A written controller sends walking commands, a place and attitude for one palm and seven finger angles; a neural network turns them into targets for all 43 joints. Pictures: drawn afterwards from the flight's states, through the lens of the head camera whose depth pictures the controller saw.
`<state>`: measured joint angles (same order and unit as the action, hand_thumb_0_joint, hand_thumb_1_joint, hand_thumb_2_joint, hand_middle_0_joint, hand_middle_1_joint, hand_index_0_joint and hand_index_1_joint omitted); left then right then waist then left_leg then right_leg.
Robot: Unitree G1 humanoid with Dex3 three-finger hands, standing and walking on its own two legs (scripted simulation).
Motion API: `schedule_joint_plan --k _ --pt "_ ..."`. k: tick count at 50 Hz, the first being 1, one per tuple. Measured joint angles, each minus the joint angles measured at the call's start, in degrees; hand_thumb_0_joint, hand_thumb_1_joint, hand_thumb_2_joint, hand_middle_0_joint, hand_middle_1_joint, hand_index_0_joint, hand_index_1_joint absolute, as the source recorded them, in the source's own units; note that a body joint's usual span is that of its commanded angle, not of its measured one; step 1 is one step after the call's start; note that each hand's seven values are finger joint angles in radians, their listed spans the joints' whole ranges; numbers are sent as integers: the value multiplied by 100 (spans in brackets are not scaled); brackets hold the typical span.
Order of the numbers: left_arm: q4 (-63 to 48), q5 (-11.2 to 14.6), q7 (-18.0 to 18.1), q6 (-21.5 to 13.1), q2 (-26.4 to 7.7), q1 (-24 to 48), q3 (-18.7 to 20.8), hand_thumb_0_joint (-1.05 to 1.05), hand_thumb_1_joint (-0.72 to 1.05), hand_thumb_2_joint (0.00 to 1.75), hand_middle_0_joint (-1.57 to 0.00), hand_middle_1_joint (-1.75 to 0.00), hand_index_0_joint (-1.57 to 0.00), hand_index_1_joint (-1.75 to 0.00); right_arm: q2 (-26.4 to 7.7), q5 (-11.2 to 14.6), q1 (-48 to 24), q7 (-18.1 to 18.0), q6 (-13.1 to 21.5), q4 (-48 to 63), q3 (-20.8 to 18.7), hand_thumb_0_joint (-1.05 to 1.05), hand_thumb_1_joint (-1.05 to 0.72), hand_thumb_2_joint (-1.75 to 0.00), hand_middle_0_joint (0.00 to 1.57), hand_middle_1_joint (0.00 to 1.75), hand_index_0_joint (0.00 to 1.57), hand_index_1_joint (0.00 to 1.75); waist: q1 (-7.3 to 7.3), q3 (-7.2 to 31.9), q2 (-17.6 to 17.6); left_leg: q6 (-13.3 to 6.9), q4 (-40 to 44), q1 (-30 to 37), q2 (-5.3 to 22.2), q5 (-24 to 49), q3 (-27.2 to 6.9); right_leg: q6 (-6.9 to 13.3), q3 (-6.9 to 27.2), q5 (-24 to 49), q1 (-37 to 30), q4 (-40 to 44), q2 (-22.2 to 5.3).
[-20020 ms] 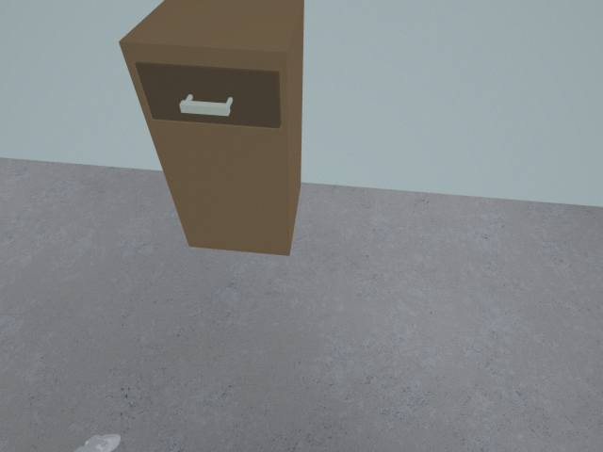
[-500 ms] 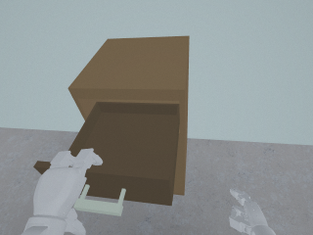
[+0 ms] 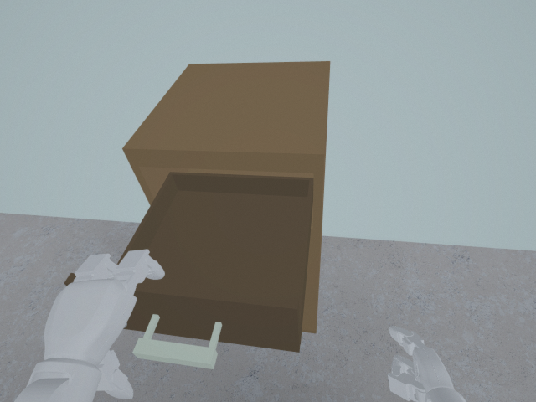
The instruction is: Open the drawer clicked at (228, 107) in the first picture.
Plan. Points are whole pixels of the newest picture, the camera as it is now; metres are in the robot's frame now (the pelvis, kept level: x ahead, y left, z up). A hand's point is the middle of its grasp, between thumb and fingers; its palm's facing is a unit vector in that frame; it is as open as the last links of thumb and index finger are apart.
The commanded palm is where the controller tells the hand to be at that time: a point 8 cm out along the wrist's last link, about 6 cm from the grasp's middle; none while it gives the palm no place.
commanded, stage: draw the hand back to the body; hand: left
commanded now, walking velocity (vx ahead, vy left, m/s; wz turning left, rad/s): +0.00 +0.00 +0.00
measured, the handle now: (180, 339) +0.22 +0.20 -0.06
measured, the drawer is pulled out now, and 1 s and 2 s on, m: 0.30 0.30 0.30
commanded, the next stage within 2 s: step back with the hand held close in 1.26 s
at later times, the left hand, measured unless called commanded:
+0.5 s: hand (119, 299) +0.18 +0.20 +0.15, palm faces +0.33 -0.87 -0.37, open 13.2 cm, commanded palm +0.14 +0.25 +0.17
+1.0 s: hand (89, 286) +0.19 +0.23 +0.17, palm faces +0.42 -0.81 -0.41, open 9.1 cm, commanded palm +0.13 +0.28 +0.18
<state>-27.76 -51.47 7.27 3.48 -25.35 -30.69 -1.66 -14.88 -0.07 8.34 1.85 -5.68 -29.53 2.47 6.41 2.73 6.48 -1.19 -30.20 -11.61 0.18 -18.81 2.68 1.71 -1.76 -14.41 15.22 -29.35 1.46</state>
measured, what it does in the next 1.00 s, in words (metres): stands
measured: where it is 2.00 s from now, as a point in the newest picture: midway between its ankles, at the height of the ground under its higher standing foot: outside the picture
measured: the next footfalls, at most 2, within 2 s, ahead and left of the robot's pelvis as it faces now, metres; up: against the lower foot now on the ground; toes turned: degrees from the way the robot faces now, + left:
none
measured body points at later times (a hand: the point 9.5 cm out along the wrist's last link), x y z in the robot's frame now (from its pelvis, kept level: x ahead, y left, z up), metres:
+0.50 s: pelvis +0.01 +0.00 +0.00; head +0.00 -0.01 +0.45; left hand +0.16 +0.25 +0.17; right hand +0.21 -0.19 -0.07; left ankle -0.03 +0.10 -0.73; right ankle +0.01 -0.10 -0.73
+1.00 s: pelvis +0.02 -0.01 +0.01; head +0.01 -0.03 +0.46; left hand +0.16 +0.27 +0.19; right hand +0.23 -0.21 -0.07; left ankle -0.03 +0.10 -0.73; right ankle +0.01 -0.10 -0.73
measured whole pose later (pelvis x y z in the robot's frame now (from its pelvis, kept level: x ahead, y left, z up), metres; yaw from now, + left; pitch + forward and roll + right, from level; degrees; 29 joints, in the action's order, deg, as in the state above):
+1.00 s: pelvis +0.02 -0.01 +0.01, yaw +3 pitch -3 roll -1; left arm -27.8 2.7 6.0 -6.7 -18.9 -30.6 16.0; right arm -12.4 -0.1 9.8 -4.4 8.4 -35.7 1.0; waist 3.7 -1.0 3.7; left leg -0.4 -23.7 -4.0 0.2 -16.7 -0.1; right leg 2.3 -4.4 -13.2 6.5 -22.6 1.5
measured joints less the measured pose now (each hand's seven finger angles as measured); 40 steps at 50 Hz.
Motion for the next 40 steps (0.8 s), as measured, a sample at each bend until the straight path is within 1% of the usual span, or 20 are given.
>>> schedule_joint_plan --k 6,11,14,15,16,17,18,19,20,21,22,24,28,33,40 --pt "-60 50 -27 -182 -174 -113 180 0 -49 30 -32 -120 -32 -120 -45 -11 28 -69 12 14 -19 1 -91 -90 20 30 20 30 13 -25 -41 -12 25 3 -2 6 1 -15 2 25 -18 57 -1" --pt "-196 162 -2 -223 -255 -245 393 0 -49 30 -32 -120 -32 -120 -62 5 45 -76 17 47 -53 1 -91 -90 20 30 20 30 -3 1 -41 -25 18 -12 -8 -4 0 -33 3 33 -18 81 -7" --pt "-237 208 -22 -226 -288 -268 455 0 -49 30 -32 -120 -32 -120 -67 6 50 -87 7 65 -66 1 -91 -90 20 30 20 30 -10 -1 -45 -39 22 -17 -28 0 -12 -50 -8 30 -19 83 -27" --pt "-252 1144 -69 -309 -177 -251 537 0 -49 30 -32 -120 -32 -120 -48 31 35 -126 94 59 -79 1 -91 -90 20 30 20 30 -60 -93 -36 -48 26 44 -40 3 -38 -54 -32 26 -94 92 -40" --pt "-218 2126 -65 -443 26 -249 633 0 -48 30 -32 -120 -32 -119 1 51 30 -198 276 36 -86 1 -91 -90 20 30 20 30 -129 -197 -47 -57 39 125 -59 6 -62 -57 -55 12 -177 89 -59" --pt "-171 2935 -67 -554 246 -266 707 0 -48 31 -32 -119 -32 -119 70 58 49 -291 460 14 -78 1 -91 -90 20 30 20 30 -194 -275 -84 -60 69 207 -78 12 -81 -60 -72 -7 -253 87 -78" --pt "-151 3546 -77 -622 442 -280 744 0 -47 31 -32 -119 -32 -118 142 57 103 -386 635 -3 -62 1 -91 -90 20 30 20 30 -238 -327 -134 -58 113 290 -92 23 -101 -62 -90 -22 -330 102 -93" --pt "-158 3988 -77 -674 595 -284 752 0 -46 31 -31 -118 -32 -118 208 42 184 -472 808 -25 -41 1 -91 -90 20 30 20 30 -259 -351 -188 -52 160 367 -100 35 -124 -61 -111 -33 -408 130 -101" --pt "-187 4307 -66 -720 705 -282 750 0 -44 32 -31 -117 -32 -117 258 22 267 -539 974 -62 -13 1 -91 -90 20 30 20 30 -267 -359 -230 -44 199 438 -99 41 -146 -57 -132 -37 -487 170 -100" --pt "-222 4535 -46 -769 784 -276 747 0 -42 33 -31 -116 -31 -116 296 -2 345 -585 1124 -112 16 1 -91 -90 20 30 20 30 -273 -356 -262 -36 231 500 -97 42 -168 -52 -153 -39 -560 211 -97" --pt "-251 4708 -27 -826 843 -264 752 0 -40 34 -31 -114 -31 -114 328 -19 408 -612 1249 -169 43 1 -91 -90 20 30 20 30 -284 -348 -290 -28 260 553 -96 43 -191 -46 -174 -41 -624 247 -96" --pt "-293 4939 -15 -919 901 -211 807 0 -36 36 -31 -111 -31 -111 385 -44 485 -627 1411 -291 85 1 -91 -90 20 30 20 30 -302 -343 -345 -15 314 636 -93 50 -227 -36 -209 -41 -723 311 -92" --pt "-250 5170 -54 -1052 850 -44 1061 0 -25 41 -30 -104 -30 -104 433 -69 474 -606 1527 -499 108 1 -90 -90 20 30 20 30 -320 -380 -385 9 389 712 -60 73 -250 -13 -233 4 -825 436 -56" --pt "-163 5305 -120 -1090 787 12 1307 0 -9 47 -28 -94 -28 -93 385 -59 377 -560 1541 -591 37 1 -90 -90 20 30 20 30 -350 -411 -361 24 474 707 -41 119 -239 -1 -223 57 -816 525 -35" --pt "-183 5358 -161 -1070 700 -118 1473 0 15 58 -26 -78 -26 -78 276 -32 265 -574 1496 -612 -104 1 -90 -90 20 30 20 30 -341 -377 -321 41 560 705 -29 158 -242 13 -225 84 -807 594 -21"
